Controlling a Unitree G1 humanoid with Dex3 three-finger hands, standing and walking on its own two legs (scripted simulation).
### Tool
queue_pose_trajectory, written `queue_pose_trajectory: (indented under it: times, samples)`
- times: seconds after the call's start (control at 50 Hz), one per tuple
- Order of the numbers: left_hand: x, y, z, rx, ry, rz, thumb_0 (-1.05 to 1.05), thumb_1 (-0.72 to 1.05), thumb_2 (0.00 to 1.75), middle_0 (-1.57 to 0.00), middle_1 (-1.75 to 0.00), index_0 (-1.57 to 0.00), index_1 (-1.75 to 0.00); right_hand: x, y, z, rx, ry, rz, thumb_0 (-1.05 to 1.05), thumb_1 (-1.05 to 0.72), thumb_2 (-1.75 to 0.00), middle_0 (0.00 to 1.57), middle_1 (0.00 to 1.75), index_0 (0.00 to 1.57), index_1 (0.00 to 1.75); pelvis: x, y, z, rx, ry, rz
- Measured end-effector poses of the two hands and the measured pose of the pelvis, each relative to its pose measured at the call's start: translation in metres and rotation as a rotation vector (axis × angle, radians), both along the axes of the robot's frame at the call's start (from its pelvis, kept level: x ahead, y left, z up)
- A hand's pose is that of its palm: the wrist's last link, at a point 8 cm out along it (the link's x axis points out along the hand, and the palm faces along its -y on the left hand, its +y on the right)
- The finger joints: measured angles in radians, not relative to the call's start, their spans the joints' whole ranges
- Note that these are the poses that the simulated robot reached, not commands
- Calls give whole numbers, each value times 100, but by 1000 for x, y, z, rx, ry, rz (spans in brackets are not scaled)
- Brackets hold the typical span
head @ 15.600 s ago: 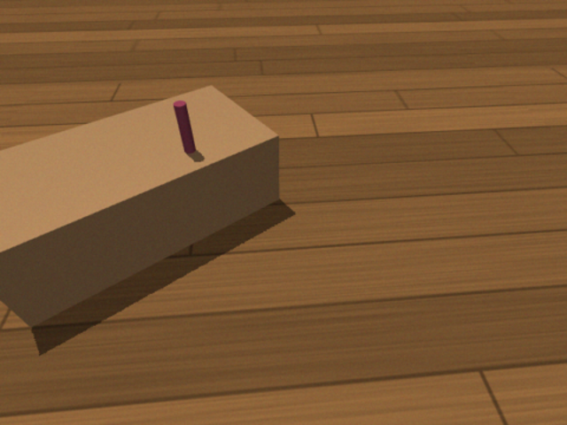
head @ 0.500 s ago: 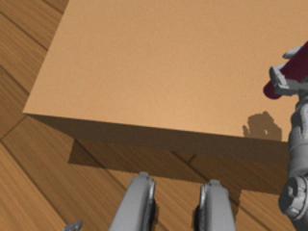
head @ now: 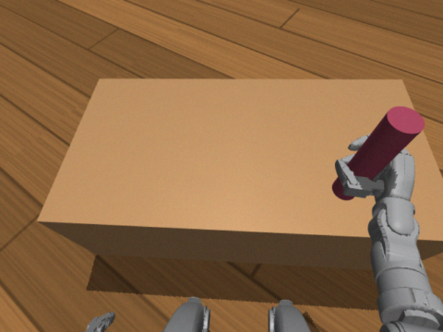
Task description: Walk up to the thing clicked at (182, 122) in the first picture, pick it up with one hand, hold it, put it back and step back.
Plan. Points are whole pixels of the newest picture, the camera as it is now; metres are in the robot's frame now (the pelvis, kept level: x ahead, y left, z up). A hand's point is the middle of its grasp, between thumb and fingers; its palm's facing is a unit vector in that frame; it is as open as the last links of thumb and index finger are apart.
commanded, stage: lift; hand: right
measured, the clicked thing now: (368, 161) +0.42 -0.21 +0.06
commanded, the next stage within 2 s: hold in 0.84 s
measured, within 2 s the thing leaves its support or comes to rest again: neither
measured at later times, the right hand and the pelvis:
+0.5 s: hand (361, 166) +0.39 -0.18 +0.08, palm faces +0.19 +0.98 -0.01, open 6.8 cm; pelvis +0.02 +0.00 +0.04, yaw +0 degrees
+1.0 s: hand (363, 166) +0.38 -0.17 +0.10, palm faces +0.20 +0.98 -0.01, open 6.8 cm; pelvis +0.02 +0.00 +0.06, yaw +0 degrees
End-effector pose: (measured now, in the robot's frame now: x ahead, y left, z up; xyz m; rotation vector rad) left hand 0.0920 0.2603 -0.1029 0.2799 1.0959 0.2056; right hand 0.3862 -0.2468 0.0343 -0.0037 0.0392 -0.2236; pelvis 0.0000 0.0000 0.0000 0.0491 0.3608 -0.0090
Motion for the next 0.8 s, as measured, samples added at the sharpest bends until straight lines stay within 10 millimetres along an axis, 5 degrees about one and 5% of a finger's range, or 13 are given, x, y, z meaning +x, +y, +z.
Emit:
queue_pose_trajectory:
  times: [0.36,0.8]
  samples:
    - [13,-12,32,-32,-46,-13,1,89,90,-18,-29,-19,-30,-23,9,43,-12,-31,13,-1,9,-120,87,124,92,127,11,-1,36,-16,-99,-2]
    - [35,-10,53,-38,-94,-21,1,91,89,-18,-30,-19,-30,-36,23,65,-8,-39,24,-1,9,-120,87,123,92,126,22,2,55,-28,-165,1]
